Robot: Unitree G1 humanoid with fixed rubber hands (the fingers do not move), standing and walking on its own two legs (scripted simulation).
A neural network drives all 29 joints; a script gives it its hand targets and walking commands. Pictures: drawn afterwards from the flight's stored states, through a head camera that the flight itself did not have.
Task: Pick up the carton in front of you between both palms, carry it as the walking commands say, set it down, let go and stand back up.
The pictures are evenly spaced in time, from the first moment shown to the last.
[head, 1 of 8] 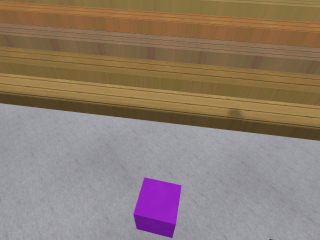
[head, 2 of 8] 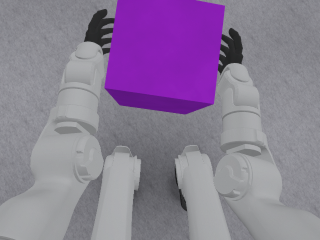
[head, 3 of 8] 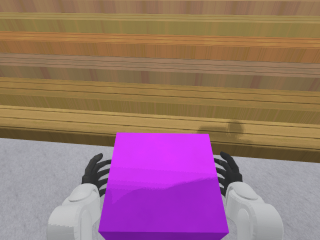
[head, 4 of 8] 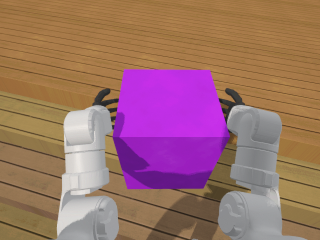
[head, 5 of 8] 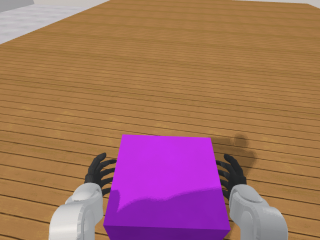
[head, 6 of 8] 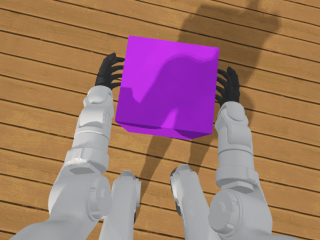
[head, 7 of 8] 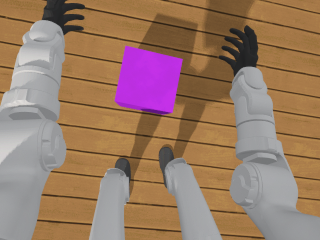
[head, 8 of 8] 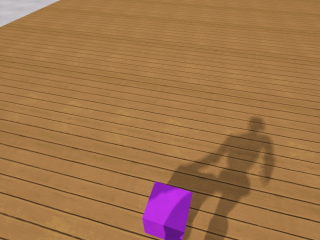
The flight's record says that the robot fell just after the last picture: no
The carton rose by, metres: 1.82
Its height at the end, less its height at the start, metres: +1.07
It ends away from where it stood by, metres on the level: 4.63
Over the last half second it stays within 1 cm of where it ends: yes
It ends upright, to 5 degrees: yes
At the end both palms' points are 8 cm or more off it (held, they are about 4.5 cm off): yes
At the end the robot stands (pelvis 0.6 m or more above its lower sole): yes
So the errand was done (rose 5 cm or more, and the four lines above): yes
